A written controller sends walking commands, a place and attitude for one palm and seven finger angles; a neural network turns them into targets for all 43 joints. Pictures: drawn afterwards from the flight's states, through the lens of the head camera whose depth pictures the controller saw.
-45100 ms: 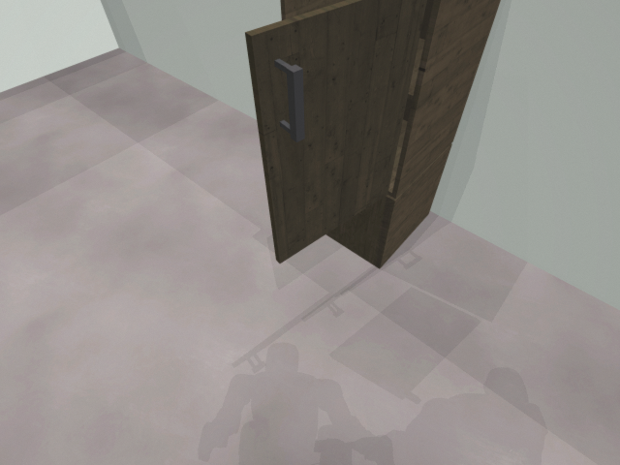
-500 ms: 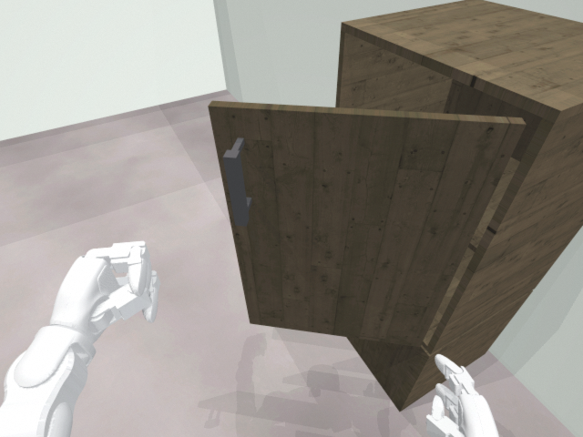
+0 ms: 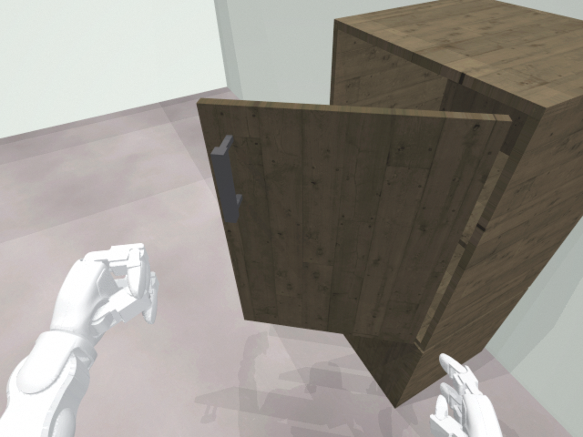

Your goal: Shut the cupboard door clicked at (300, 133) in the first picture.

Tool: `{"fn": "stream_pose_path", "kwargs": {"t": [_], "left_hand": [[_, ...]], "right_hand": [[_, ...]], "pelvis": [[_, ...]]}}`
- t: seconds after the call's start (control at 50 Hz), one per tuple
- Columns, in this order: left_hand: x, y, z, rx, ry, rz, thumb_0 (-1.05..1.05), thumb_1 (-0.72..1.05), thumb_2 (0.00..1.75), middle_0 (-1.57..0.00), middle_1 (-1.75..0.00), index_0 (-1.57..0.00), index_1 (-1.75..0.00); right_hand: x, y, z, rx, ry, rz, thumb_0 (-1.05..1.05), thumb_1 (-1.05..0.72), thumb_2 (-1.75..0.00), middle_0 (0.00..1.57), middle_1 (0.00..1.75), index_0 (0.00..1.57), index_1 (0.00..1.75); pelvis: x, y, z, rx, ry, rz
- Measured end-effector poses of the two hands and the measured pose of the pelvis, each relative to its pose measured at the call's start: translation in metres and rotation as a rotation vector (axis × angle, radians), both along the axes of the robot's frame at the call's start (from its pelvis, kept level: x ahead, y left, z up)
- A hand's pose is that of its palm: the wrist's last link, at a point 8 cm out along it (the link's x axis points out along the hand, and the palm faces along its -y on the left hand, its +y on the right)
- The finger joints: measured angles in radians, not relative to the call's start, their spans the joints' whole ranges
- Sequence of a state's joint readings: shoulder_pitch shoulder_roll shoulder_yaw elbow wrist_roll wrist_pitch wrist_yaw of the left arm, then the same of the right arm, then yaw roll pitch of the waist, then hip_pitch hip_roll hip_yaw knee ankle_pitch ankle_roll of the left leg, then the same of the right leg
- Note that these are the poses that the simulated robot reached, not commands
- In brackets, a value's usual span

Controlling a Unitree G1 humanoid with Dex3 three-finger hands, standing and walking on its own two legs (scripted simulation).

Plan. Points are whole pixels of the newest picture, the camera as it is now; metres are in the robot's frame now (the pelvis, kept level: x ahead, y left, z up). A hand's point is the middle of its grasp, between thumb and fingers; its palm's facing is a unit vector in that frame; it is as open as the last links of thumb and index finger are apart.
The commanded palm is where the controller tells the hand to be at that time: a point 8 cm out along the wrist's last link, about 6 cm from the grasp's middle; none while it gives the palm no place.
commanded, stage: bring the fist close to the handle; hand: left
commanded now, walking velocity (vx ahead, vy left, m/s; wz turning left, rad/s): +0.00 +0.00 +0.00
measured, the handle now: (229, 179) +0.45 +0.15 +0.14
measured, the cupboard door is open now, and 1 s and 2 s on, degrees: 52 52 45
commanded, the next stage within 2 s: push the door shut along its arc in 1.26 s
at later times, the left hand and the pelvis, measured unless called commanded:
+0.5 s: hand (189, 246) +0.30 +0.17 +0.15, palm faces -0.04 -1.00 -0.05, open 3.1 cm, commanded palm +0.28 +0.21 +0.15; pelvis +0.00 +0.00 +0.00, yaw -1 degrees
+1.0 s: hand (225, 228) +0.35 +0.13 +0.14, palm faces -0.07 -1.00 -0.02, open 3.1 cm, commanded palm +0.32 +0.18 +0.15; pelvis +0.01 +0.01 +0.00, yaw -1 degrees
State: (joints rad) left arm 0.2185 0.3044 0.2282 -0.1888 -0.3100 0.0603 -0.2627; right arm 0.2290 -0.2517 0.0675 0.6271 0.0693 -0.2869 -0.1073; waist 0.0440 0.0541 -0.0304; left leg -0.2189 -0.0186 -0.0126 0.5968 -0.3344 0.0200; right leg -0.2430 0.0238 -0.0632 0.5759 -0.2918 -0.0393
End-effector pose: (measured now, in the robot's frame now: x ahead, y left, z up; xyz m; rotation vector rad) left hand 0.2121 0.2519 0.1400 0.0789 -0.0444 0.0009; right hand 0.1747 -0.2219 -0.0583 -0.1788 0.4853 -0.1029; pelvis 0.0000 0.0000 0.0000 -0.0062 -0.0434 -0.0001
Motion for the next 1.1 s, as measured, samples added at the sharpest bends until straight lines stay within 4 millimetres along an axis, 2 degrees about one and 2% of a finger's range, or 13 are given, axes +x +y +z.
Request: {"fn": "stream_pose_path", "kwargs": {"t": [0.1, 0.26, 0.44, 0.56, 0.66, 0.82, 0.92, 1.0, 1.1], "left_hand": [[0.008, -0.003, 0.013, -0.002, -0.073, -0.002, 0.01, 0.90, 0.90, -1.30, -1.50, -1.30, -1.50], [0.029, -0.024, -0.004, -0.020, 0.022, -0.064, 0.01, 0.90, 0.90, -1.30, -1.50, -1.30, -1.50], [0.062, -0.025, 0.010, -0.017, -0.049, -0.026, 0.01, 0.90, 0.90, -1.30, -1.50, -1.30, -1.50], [0.081, -0.040, 0.001, -0.034, 0.016, -0.073, 0.01, 0.90, 0.90, -1.30, -1.50, -1.30, -1.50], [0.091, -0.045, -0.005, -0.051, 0.026, -0.066, 0.01, 0.90, 0.90, -1.30, -1.50, -1.30, -1.50], [0.106, -0.048, 0.010, -0.040, -0.034, -0.049, 0.01, 0.90, 0.90, -1.30, -1.50, -1.30, -1.50], [0.115, -0.060, 0.003, -0.053, 0.017, -0.075, 0.01, 0.90, 0.90, -1.30, -1.50, -1.30, -1.50], [0.118, -0.065, -0.002, -0.060, 0.035, -0.072, 0.01, 0.90, 0.90, -1.30, -1.50, -1.30, -1.50], [0.116, -0.058, 0.004, -0.052, -0.007, -0.038, 0.01, 0.90, 0.90, -1.30, -1.50, -1.30, -1.50]], "right_hand": [[-0.001, -0.003, -0.001, -0.002, -0.001, -0.001, 0.02, -0.90, -0.89, 0.20, 0.30, 0.20, 0.30], [-0.006, -0.005, -0.004, 0.006, 0.010, -0.032, 0.02, -0.90, -0.89, 0.20, 0.30, 0.20, 0.30], [-0.013, -0.004, -0.011, 0.009, 0.066, -0.038, 0.02, -0.90, -0.89, 0.20, 0.30, 0.20, 0.30], [-0.015, -0.003, -0.016, 0.023, 0.095, -0.055, 0.02, -0.90, -0.89, 0.20, 0.30, 0.20, 0.30], [-0.014, -0.003, -0.015, 0.017, 0.113, -0.061, 0.02, -0.90, -0.89, 0.20, 0.30, 0.20, 0.30], [-0.007, -0.002, -0.015, 0.016, 0.124, -0.049, 0.02, -0.90, -0.89, 0.20, 0.30, 0.20, 0.30], [-0.006, -0.001, -0.016, 0.026, 0.138, -0.057, 0.02, -0.90, -0.89, 0.20, 0.30, 0.20, 0.30], [-0.007, 0.000, -0.016, 0.031, 0.145, -0.061, 0.02, -0.90, -0.89, 0.20, 0.30, 0.20, 0.30], [-0.010, -0.001, -0.015, 0.035, 0.153, -0.062, 0.02, -0.90, -0.89, 0.20, 0.30, 0.20, 0.30]], "pelvis": [[0.000, -0.001, -0.001, 0.000, -0.001, 0.003], [-0.003, 0.001, 0.000, 0.004, 0.005, -0.006], [-0.001, 0.002, 0.000, 0.006, 0.012, -0.011], [0.004, 0.006, 0.001, 0.008, 0.026, -0.017], [0.007, 0.006, 0.001, 0.011, 0.031, -0.024], [0.010, 0.008, 0.001, 0.006, 0.032, -0.018], [0.011, 0.009, 0.001, 0.007, 0.037, -0.018], [0.011, 0.009, 0.002, 0.010, 0.038, -0.026], [0.012, 0.007, 0.002, 0.011, 0.035, -0.032]]}}
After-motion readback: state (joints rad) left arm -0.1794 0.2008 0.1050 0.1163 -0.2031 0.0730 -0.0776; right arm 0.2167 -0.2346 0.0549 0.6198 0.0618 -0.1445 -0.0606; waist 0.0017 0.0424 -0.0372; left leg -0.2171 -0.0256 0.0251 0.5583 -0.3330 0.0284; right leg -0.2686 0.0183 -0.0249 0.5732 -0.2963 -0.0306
